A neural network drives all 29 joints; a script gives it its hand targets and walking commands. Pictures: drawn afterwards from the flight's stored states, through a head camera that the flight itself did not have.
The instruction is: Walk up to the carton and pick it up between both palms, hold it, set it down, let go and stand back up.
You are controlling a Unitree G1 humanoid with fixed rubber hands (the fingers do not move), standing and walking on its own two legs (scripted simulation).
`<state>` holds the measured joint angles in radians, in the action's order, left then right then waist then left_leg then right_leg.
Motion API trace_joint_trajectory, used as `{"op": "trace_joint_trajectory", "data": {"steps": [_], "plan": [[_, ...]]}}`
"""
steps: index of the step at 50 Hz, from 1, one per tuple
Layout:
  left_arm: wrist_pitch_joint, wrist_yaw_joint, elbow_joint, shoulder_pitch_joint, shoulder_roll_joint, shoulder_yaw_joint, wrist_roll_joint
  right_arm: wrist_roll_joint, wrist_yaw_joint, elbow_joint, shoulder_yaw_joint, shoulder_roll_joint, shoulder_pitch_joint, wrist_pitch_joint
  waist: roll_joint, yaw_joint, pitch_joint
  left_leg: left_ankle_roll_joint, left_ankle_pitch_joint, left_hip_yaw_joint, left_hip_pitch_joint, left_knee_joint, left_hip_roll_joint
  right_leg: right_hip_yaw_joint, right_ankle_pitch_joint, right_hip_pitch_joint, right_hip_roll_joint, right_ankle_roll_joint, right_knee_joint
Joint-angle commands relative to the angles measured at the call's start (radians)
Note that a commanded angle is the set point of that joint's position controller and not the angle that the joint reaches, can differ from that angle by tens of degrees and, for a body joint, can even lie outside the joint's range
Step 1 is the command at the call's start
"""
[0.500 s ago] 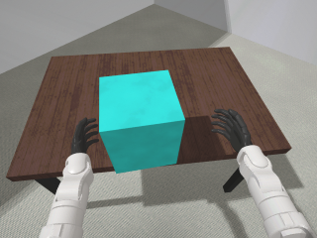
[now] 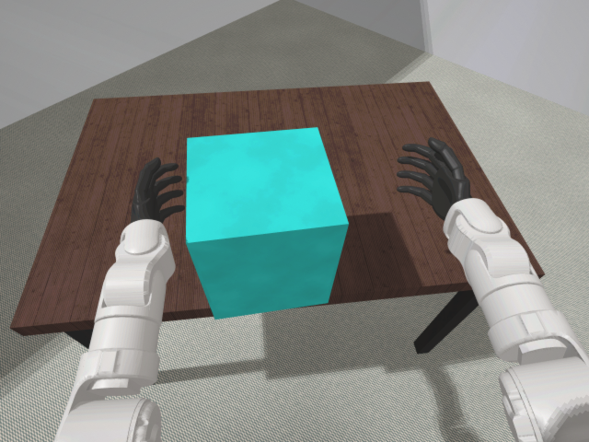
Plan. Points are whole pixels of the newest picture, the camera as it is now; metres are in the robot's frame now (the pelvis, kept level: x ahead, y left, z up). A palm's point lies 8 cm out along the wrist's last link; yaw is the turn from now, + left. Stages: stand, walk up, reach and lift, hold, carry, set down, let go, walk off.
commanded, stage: reach and lift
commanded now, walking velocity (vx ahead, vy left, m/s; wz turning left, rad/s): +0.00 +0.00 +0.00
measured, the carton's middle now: (263, 228) +0.45 +0.06 -0.03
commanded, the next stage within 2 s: none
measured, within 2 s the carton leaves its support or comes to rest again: neither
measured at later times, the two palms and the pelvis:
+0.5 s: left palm (154, 234) +0.39 +0.22 +0.03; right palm (433, 201) +0.43 -0.19 +0.07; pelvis +0.00 +0.00 +0.00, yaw +0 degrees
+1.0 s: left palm (172, 250) +0.40 +0.21 -0.03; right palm (405, 213) +0.45 -0.17 +0.01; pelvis +0.02 +0.01 -0.01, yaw +0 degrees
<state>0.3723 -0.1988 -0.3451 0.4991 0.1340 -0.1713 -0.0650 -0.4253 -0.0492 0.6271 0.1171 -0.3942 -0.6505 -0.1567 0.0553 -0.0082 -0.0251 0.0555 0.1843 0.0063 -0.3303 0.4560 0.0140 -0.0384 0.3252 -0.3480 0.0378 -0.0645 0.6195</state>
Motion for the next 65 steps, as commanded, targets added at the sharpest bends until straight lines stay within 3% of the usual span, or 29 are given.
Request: {"op": "trace_joint_trajectory", "data": {"steps": [1, 4, 7, 10, 11, 12, 15, 20, 24, 26, 31, 33, 36, 39, 42, 44, 49, 55, 60, 61, 63, 65], "plan": [[-0.023, -0.010, 0.000, 0.624, 0.208, -0.029, -0.093, -0.040, 0.001, -0.054, -0.066, -0.260, -0.657, 0.048, -0.023, -0.183, 0.638, -0.036, -0.187, -0.036, 0.008, -0.054, -0.016, -0.075, -0.579, 0.200, -0.003, 0.085, -0.199], [-0.026, -0.006, -0.032, 0.637, 0.205, -0.035, -0.094, -0.037, 0.007, -0.037, -0.055, -0.261, -0.672, 0.052, -0.011, -0.182, 0.678, -0.031, -0.226, -0.040, -0.004, -0.054, -0.020, -0.066, -0.693, 0.230, -0.005, 0.092, -0.187], [-0.036, 0.001, -0.087, 0.660, 0.184, -0.011, -0.092, -0.034, 0.004, 0.038, -0.050, -0.253, -0.675, 0.051, -0.034, -0.175, 0.683, -0.027, -0.229, -0.037, 0.026, -0.050, -0.014, -0.050, -0.670, 0.182, -0.001, 0.089, -0.196], [-0.075, 0.007, -0.099, 0.650, 0.185, -0.031, -0.078, -0.022, 0.011, 0.053, -0.044, -0.241, -0.664, 0.079, -0.033, -0.186, 0.726, -0.023, -0.280, -0.037, 0.019, -0.032, -0.015, -0.044, -0.744, 0.192, -0.005, 0.091, -0.179], [-0.089, 0.009, -0.097, 0.633, 0.162, -0.031, -0.068, -0.022, 0.010, 0.080, -0.044, -0.235, -0.642, 0.095, -0.056, -0.183, 0.759, -0.017, -0.315, -0.034, 0.036, -0.028, -0.014, -0.039, -0.785, 0.196, 0.000, 0.087, -0.170], [-0.108, 0.020, -0.135, 0.611, 0.173, -0.041, -0.060, -0.010, 0.016, 0.078, -0.036, -0.222, -0.633, 0.106, -0.030, -0.185, 0.740, -0.021, -0.305, -0.038, 0.013, -0.021, -0.017, -0.043, -0.803, 0.203, -0.008, 0.096, -0.166], [-0.188, 0.036, -0.249, 0.592, 0.156, -0.044, -0.046, 0.007, 0.012, 0.169, -0.007, -0.168, -0.612, 0.146, -0.028, -0.194, 0.732, -0.027, -0.282, -0.046, -0.032, -0.020, -0.019, -0.047, -0.791, 0.198, -0.017, 0.101, -0.154], [-0.376, 0.055, -0.336, 0.583, 0.142, -0.040, -0.040, 0.011, 0.001, 0.211, 0.036, -0.114, -0.626, 0.274, -0.028, -0.208, 0.818, -0.030, -0.323, -0.060, -0.091, 0.016, -0.021, -0.043, -0.849, 0.202, -0.023, 0.109, -0.111], [-0.514, 0.046, -0.376, 0.625, 0.149, -0.015, -0.070, -0.004, -0.010, 0.214, 0.054, -0.098, -0.650, 0.349, -0.041, -0.217, 0.967, -0.023, -0.334, -0.074, -0.115, 0.066, -0.008, -0.040, -0.762, 0.111, -0.017, 0.104, -0.083], [-0.562, 0.040, -0.401, 0.642, 0.134, 0.011, -0.094, -0.002, -0.013, 0.244, 0.055, -0.097, -0.653, 0.369, -0.056, -0.201, 1.023, -0.015, -0.321, -0.075, -0.114, 0.085, -0.003, -0.033, -0.722, 0.059, -0.016, 0.100, -0.079], [-0.628, 0.049, -0.570, 0.591, 0.096, 0.053, -0.098, 0.016, -0.019, 0.372, 0.068, -0.097, -0.608, 0.406, -0.078, -0.168, 1.012, 0.003, -0.305, -0.063, -0.075, 0.121, 0.015, -0.004, -0.600, -0.081, -0.012, 0.090, -0.076], [-0.658, 0.050, -0.611, 0.579, 0.090, 0.048, -0.097, 0.031, -0.018, 0.400, 0.063, -0.101, -0.606, 0.432, -0.078, -0.172, 1.019, 0.009, -0.310, -0.060, -0.059, 0.145, 0.019, 0.005, -0.553, -0.137, -0.008, 0.087, -0.073], [-0.691, 0.035, -0.555, 0.569, 0.067, 0.057, -0.103, 0.026, -0.017, 0.366, 0.047, -0.119, -0.599, 0.487, -0.101, -0.180, 1.090, 0.033, -0.406, -0.061, 0.009, 0.187, 0.021, 0.025, -0.553, -0.209, 0.011, 0.068, -0.067], [-0.717, 0.021, -0.419, 0.542, 0.040, 0.062, -0.081, 0.046, -0.014, 0.332, 0.003, -0.121, -0.567, 0.536, -0.152, -0.172, 1.205, 0.057, -0.554, -0.049, 0.118, 0.222, 0.031, 0.047, -0.599, -0.257, 0.031, 0.052, -0.073], [-0.713, 0.014, -0.360, 0.497, 0.013, 0.055, -0.046, 0.048, -0.017, 0.374, -0.007, -0.125, -0.520, 0.554, -0.191, -0.171, 1.224, 0.072, -0.672, -0.038, 0.199, 0.243, 0.038, 0.053, -0.616, -0.304, 0.043, 0.040, -0.091], [-0.706, 0.013, -0.389, 0.449, 0.002, 0.040, -0.021, 0.039, -0.018, 0.387, 0.027, -0.103, -0.498, 0.555, -0.178, -0.194, 1.187, 0.066, -0.685, -0.044, 0.193, 0.238, 0.038, 0.041, -0.635, -0.285, 0.042, 0.043, -0.100], [-0.694, 0.021, -0.382, 0.446, -0.018, 0.016, 0.011, 0.037, -0.009, 0.423, 0.047, -0.071, -0.508, 0.556, -0.180, -0.199, 1.148, 0.065, -0.731, -0.046, 0.171, 0.234, 0.030, 0.031, -0.745, -0.234, 0.036, 0.055, -0.093], [-0.734, 0.044, -0.441, 0.440, -0.093, 0.008, 0.032, 0.075, 0.001, 0.367, 0.059, 0.053, -0.543, 0.565, -0.114, -0.200, 1.124, 0.036, -0.620, -0.063, 0.017, 0.203, 0.011, 0.015, -0.831, -0.110, 0.018, 0.081, -0.061], [-0.780, 0.058, -0.519, 0.476, -0.147, -0.002, 0.070, 0.160, 0.015, 0.359, 0.025, 0.163, -0.554, 0.568, -0.080, -0.173, 1.084, 0.013, -0.496, -0.061, -0.085, 0.164, 0.006, -0.001, -0.802, -0.049, -0.002, 0.097, -0.058], [-0.784, 0.061, -0.551, 0.479, -0.147, -0.021, 0.081, 0.180, 0.025, 0.357, 0.019, 0.182, -0.559, 0.567, -0.040, -0.173, 1.055, 0.002, -0.464, -0.063, -0.127, 0.160, 0.002, -0.009, -0.817, -0.012, -0.011, 0.104, -0.055], [-0.794, 0.048, -0.573, 0.501, -0.104, -0.067, 0.110, 0.204, 0.045, 0.351, -0.009, 0.178, -0.570, 0.573, -0.043, -0.180, 1.062, -0.002, -0.423, -0.071, -0.182, 0.149, -0.002, -0.022, -0.820, 0.043, -0.017, 0.107, -0.043], [-0.786, 0.031, -0.574, 0.509, -0.075, -0.091, 0.138, 0.232, 0.072, 0.367, -0.051, 0.149, -0.571, 0.576, -0.059, -0.162, 1.074, 0.004, -0.418, -0.067, -0.176, 0.144, 0.002, -0.022, -0.830, 0.044, -0.014, 0.113, -0.038]]}}
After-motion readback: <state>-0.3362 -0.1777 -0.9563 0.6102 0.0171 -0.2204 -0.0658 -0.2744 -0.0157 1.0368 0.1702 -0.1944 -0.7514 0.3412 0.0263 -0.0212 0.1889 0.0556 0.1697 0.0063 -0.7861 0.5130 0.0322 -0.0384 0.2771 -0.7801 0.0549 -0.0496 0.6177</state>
